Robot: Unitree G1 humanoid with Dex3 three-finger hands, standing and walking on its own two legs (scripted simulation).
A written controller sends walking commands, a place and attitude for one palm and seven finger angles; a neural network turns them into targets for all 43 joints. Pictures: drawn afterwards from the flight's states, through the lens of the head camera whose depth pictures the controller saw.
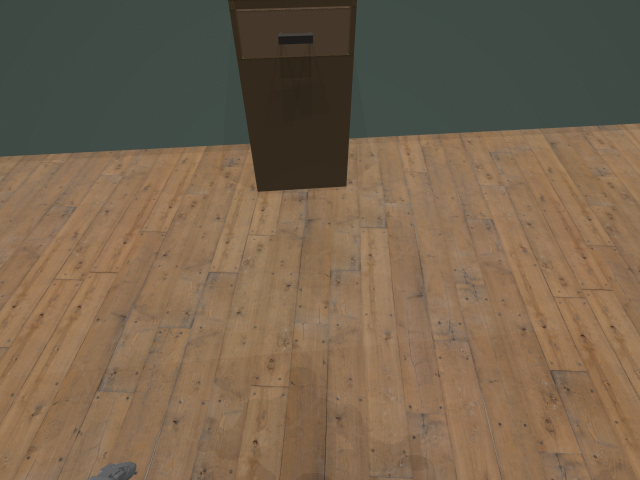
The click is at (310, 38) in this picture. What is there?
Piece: drawer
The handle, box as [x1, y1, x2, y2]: [278, 31, 312, 44]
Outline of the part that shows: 312,33 310,31 308,31 307,33 282,34 281,32 279,32 279,44 312,42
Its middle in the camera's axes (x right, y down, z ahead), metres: -0.10 -0.74 +1.41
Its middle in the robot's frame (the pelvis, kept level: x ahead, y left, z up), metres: +1.55 +0.16 -0.03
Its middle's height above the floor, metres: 0.74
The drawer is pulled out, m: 0.00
